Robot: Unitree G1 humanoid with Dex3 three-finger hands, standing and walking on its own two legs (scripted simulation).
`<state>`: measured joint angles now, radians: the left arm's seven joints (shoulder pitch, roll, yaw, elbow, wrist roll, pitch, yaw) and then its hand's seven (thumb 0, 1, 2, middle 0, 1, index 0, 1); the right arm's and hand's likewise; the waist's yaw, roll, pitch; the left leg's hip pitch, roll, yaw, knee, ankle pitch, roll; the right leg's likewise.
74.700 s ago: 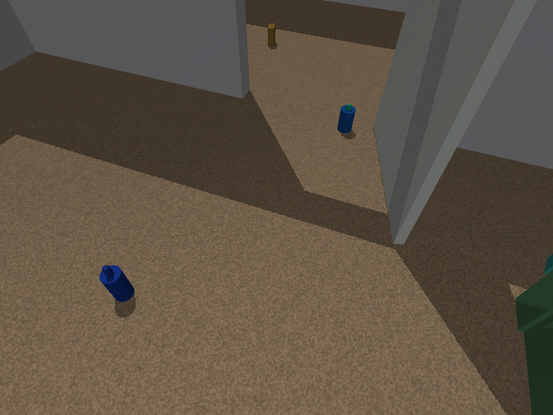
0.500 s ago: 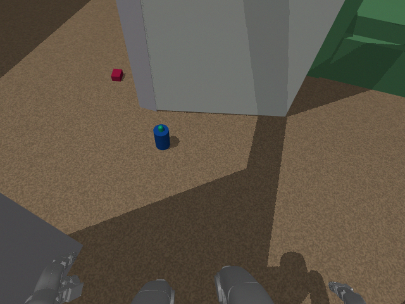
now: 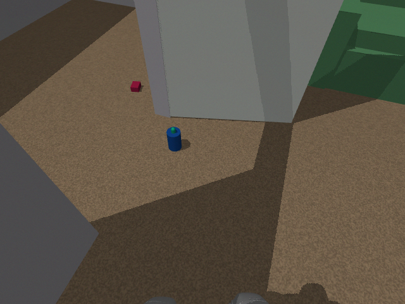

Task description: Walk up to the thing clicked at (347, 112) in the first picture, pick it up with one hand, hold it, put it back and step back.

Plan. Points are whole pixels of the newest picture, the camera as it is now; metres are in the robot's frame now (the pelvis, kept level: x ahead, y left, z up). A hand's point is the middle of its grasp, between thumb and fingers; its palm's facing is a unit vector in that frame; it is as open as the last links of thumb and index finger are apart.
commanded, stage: step back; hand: left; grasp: from above
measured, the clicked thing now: (174, 137) +1.07 +0.20 -0.67
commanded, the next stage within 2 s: stand in 0.78 s
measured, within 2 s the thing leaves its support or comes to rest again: neither
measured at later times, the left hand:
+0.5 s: hand out of the picture +0.10 +0.27 -0.14, palm faces +0.04 -0.94 -0.33, open 7.4 cm
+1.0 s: hand out of the picture +0.12 +0.25 -0.13, palm faces +0.00 -0.94 -0.34, open 7.4 cm
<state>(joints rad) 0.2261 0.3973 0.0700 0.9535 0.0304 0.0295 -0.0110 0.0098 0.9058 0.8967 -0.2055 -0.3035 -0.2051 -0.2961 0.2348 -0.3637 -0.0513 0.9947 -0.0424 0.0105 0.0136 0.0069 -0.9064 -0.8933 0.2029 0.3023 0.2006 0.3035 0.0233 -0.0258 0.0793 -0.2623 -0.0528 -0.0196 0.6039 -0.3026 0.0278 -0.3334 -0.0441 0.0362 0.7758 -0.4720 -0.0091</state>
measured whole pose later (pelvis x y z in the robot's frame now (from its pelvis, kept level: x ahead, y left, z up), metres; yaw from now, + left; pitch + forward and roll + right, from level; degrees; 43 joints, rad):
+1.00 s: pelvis +0.03 +0.00 +0.02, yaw +1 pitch -2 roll +0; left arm 0.07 0.34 0.01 1.12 0.01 -0.01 -0.01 0.01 0.91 0.90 -0.20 -0.30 -0.20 -0.30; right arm 0.03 -0.33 -0.02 1.11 -0.01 -0.01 0.00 0.00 -0.91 -0.89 0.20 0.30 0.20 0.30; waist 0.01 0.00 0.07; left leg -0.11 0.00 -0.01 0.34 -0.19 -0.01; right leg -0.08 -0.03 -0.02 0.34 -0.21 0.02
